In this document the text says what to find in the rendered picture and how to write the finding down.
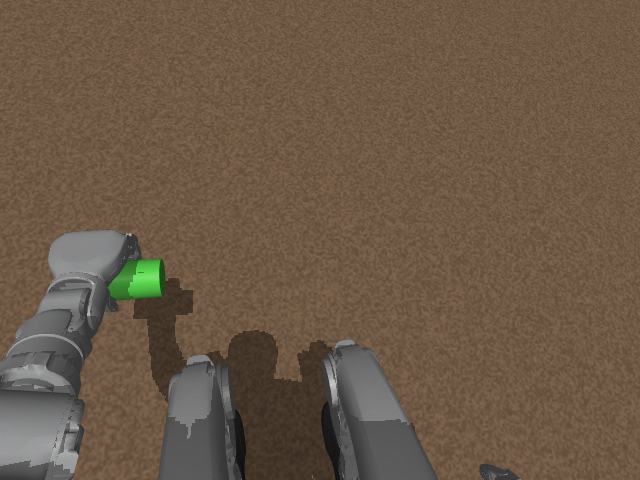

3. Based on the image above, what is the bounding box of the right robot hand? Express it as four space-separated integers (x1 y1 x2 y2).
479 464 521 480

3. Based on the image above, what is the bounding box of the right robot foot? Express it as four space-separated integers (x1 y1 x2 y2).
321 401 357 480

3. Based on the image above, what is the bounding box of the left robot arm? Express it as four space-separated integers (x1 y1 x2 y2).
0 272 109 480

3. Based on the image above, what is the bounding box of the can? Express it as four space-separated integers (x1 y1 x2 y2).
108 259 165 300

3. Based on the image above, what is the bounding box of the left robot hand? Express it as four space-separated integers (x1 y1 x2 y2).
48 230 142 313

